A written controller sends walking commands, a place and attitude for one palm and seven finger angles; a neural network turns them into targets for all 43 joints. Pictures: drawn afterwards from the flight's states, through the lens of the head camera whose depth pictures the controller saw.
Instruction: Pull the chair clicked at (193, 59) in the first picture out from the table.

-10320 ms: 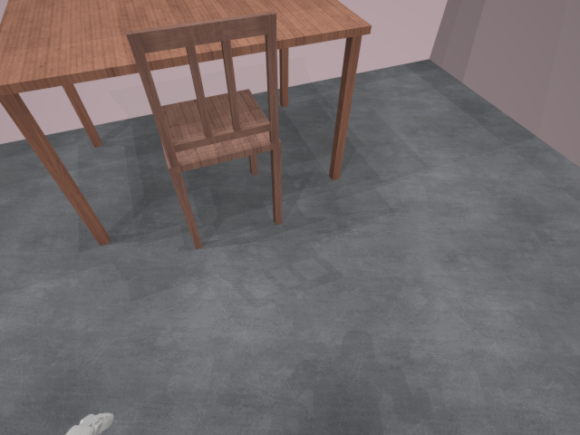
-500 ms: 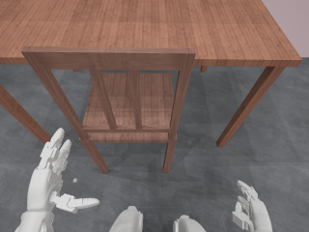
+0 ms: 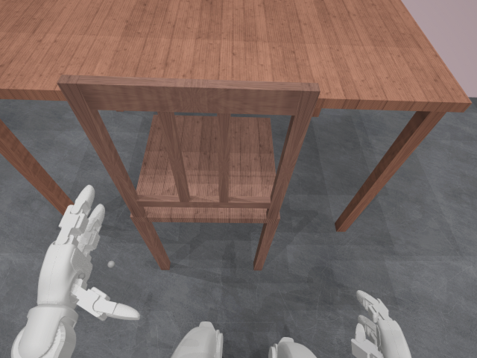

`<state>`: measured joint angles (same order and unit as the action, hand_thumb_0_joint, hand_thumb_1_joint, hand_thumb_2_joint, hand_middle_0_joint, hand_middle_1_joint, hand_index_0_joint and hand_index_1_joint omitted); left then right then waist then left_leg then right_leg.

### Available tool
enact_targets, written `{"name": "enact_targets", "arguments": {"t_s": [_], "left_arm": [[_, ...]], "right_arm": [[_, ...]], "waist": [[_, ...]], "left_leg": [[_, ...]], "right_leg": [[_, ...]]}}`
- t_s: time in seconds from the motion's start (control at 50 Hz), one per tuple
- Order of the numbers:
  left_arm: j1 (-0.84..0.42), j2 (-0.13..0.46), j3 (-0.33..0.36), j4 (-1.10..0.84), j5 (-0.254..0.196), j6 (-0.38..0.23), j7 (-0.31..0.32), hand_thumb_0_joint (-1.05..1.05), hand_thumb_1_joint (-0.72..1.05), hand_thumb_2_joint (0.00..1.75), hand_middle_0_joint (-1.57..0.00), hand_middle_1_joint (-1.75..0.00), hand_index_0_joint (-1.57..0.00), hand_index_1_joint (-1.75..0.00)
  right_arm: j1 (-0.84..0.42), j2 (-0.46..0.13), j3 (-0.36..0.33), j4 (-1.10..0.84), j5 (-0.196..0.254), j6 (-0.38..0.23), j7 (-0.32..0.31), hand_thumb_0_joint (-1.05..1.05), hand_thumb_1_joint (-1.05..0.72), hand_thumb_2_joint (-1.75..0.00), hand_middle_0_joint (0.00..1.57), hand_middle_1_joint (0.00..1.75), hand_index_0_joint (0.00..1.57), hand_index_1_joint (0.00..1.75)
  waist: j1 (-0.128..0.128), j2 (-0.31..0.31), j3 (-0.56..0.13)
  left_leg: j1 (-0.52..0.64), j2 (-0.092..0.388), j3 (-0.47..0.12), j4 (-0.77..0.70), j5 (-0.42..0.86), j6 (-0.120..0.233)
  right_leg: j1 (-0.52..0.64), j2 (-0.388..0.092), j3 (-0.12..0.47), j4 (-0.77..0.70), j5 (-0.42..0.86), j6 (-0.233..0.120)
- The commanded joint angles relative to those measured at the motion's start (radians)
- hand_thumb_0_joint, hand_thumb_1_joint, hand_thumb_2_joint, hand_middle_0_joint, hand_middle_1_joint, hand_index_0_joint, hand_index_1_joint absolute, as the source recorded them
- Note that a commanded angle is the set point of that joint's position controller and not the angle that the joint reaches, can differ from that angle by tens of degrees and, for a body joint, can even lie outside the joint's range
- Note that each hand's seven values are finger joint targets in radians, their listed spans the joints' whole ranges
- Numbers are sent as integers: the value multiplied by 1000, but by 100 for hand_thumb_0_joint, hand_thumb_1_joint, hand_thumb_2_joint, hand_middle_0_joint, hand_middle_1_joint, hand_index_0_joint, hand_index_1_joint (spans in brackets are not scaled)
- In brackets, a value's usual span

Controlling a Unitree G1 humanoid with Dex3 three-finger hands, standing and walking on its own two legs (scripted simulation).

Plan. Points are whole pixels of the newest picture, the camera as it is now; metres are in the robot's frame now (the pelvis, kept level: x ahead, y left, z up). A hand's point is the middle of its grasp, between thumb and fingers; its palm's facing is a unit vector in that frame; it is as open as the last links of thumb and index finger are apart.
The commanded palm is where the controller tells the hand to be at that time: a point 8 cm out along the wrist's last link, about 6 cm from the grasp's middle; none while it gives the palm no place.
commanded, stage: raise the hand toward the chair's back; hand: left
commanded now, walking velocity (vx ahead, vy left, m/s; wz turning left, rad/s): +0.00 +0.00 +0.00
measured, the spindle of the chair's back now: (176, 162) +0.47 +0.16 +0.00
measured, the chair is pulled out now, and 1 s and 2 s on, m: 0.00 0.00 0.00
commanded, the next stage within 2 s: aim the fingers beside a spindle in 0.42 s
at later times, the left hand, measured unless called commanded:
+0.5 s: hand (115, 261) +0.25 +0.20 +0.04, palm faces +0.07 -1.00 -0.05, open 16.9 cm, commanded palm +0.22 +0.26 +0.05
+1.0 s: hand (145, 250) +0.27 +0.17 +0.03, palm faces +0.06 -1.00 -0.05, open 16.9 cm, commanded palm +0.25 +0.23 +0.03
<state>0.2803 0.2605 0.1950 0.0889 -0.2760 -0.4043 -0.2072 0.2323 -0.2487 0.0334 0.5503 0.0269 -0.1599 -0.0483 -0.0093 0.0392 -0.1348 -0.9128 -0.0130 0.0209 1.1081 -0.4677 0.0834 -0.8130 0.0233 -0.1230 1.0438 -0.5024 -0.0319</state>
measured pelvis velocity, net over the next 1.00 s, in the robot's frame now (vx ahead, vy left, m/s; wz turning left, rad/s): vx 0.00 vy -0.02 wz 0.00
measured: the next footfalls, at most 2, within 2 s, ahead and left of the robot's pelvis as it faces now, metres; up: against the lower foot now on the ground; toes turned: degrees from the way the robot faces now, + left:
none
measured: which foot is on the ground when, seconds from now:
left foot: down 0.00-1.00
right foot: down 0.00-1.00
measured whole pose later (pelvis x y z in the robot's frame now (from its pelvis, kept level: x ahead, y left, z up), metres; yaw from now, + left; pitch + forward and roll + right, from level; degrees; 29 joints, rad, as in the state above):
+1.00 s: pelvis +0.00 -0.02 -0.01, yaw +0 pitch +17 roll -3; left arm 0.18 0.23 0.16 0.18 -0.25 -0.44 -0.17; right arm 0.21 -0.26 0.02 0.56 0.02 -0.13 -0.03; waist -0.02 0.04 -0.15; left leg -0.96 0.00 0.02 1.15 -0.49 0.06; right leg -0.88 0.03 -0.12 1.11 -0.53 -0.06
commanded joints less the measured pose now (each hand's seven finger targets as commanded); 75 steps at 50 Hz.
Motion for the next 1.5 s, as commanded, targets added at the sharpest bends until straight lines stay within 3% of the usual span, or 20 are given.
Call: {"name": "enact_targets", "arguments": {"t_s": [0.0,0.2,0.26,0.38,0.46,0.6,0.66,0.68,0.7,0.76,0.82,0.9,1.06,1.12,1.16,1.18,1.26,1.3,1.36,1.48], "left_arm": [[-47,113,64,-195,-22,-68,-1,0,-50,30,-6,-8,-6,-8],[-48,119,70,-208,-11,-91,19,0,-50,30,-6,-8,-6,-8],[-46,128,76,-188,-8,-84,17,0,-50,30,-6,-8,-6,-8],[-54,123,66,-215,-11,-86,14,0,-50,30,-6,-8,-6,-8],[-55,123,73,-176,-16,-82,9,0,-50,30,-6,-8,-6,-8],[-118,98,36,-177,-10,-95,2,0,-50,30,-6,-8,-6,-8],[-140,126,61,-147,-7,-101,6,0,-50,30,-6,-8,-6,-8],[-125,132,77,-149,-7,-104,8,0,-50,30,-6,-8,-6,-8],[-136,110,47,-160,-4,-107,6,0,-50,30,-6,-8,-6,-8],[-140,127,61,-147,-1,-108,17,0,-50,30,-6,-8,-6,-8],[-149,109,51,-135,2,-109,27,0,-50,30,-6,-8,-6,-8],[-193,85,17,-112,13,-110,40,0,-50,30,-6,-8,-6,-8],[-226,129,74,-61,14,-125,49,0,-50,30,-6,-8,-6,-8],[-252,95,38,-67,14,-133,45,0,-50,30,-6,-8,-6,-8],[-239,95,32,-54,15,-135,46,0,-50,30,-6,-8,-6,-8],[-262,66,-1,-30,17,-130,41,0,-50,30,-6,-8,-6,-8],[-278,99,37,-21,21,-138,49,0,-50,30,-6,-8,-6,-8],[-330,72,1,-32,29,-142,56,0,-50,30,-6,-8,-6,-8],[-302,99,34,-21,36,-146,77,0,-50,30,-6,-8,-6,-8],[-328,50,-20,-4,55,-148,98,0,-50,30,-6,-8,-6,-8]], "right_arm": [[-41,-149,-74,-150,0,-52,-3,0,-90,-90,20,30,20,30],[-33,-149,-80,-145,-5,-41,9,0,-90,-90,20,30,20,30],[-36,-153,-79,-146,-3,-36,7,0,-90,-90,20,30,20,30],[-38,-147,-76,-152,-2,-34,4,0,-90,-90,20,30,20,30],[-40,-147,-73,-144,-2,-33,2,0,-90,-90,20,30,20,30],[-41,-143,-72,-141,-4,-39,3,0,-90,-90,20,30,20,30],[-45,-147,-72,-134,-4,-37,1,0,-90,-90,20,30,20,30],[-43,-145,-74,-135,-5,-37,3,0,-90,-90,20,30,20,30],[-47,-143,-72,-139,-4,-38,4,0,-90,-90,20,30,20,30],[-44,-144,-74,-135,-5,-34,7,0,-90,-90,20,30,20,30],[-47,-142,-74,-133,-6,-29,10,0,-90,-90,20,30,20,30],[-47,-142,-75,-132,-8,-25,14,0,-90,-90,20,30,20,30],[-45,-140,-76,-124,-8,-7,15,0,-90,-90,20,30,20,30],[-45,-136,-77,-121,-8,-7,18,0,-90,-90,20,30,20,30],[-46,-140,-78,-119,-7,-6,17,0,-90,-90,20,30,20,30],[-44,-139,-75,-117,-8,-4,18,0,-90,-90,20,30,20,30],[-41,-144,-81,-114,-9,0,16,0,-90,-90,20,30,20,30],[-44,-140,-79,-113,-9,3,19,0,-90,-90,20,30,20,30],[-42,-143,-83,-117,-13,10,20,0,-90,-90,20,30,20,30],[-45,-138,-81,-120,-15,27,30,0,-90,-90,20,30,20,30]], "waist": [[-2,37,-235],[-2,60,-241],[-5,37,-229],[-7,55,-247],[-13,10,-220],[-22,26,-238],[-19,14,-232],[-7,23,-253],[-13,29,-261],[-11,18,-265],[-9,36,-267],[-21,12,-263],[-12,-13,-298],[-17,20,-312],[-20,3,-305],[-35,-17,-289],[-21,-18,-318],[-29,13,-317],[-15,-20,-335],[-22,-4,-331]], "left_leg": [[277,35,-134,-213,229,-80],[301,43,-141,-211,291,-95],[281,42,-141,-215,240,-88],[295,40,-133,-208,254,-83],[251,34,-122,-196,223,-70],[241,29,-115,-173,218,-64],[204,26,-105,-158,199,-58],[209,25,-102,-159,216,-59],[218,24,-99,-154,233,-58],[204,25,-96,-148,233,-56],[197,23,-89,-140,231,-56],[173,22,-86,-126,208,-52],[106,17,-67,-90,214,-45],[130,19,-64,-82,230,-46],[124,22,-68,-78,229,-44],[107,20,-68,-72,216,-42],[95,20,-66,-60,220,-44],[105,19,-67,-57,211,-45],[97,20,-69,-53,227,-44],[89,18,-68,-40,216,-46]], "right_leg": [[48,8,38,-130,142,-1],[33,9,34,-115,162,-3],[31,11,36,-120,139,-1],[42,11,42,-128,154,-1],[52,12,49,-135,151,1],[46,7,58,-125,159,1],[47,7,69,-122,155,1],[66,6,71,-119,170,-1],[68,4,73,-115,188,0],[75,5,78,-113,194,1],[68,2,81,-106,201,2],[54,0,87,-101,191,6],[108,-6,127,-92,227,10],[87,-9,123,-83,248,12],[78,-7,125,-84,243,12],[66,-8,125,-81,240,15],[71,-10,128,-66,244,13],[44,-11,126,-60,232,13],[55,-8,123,-49,245,10],[21,-9,120,-34,236,9]]}}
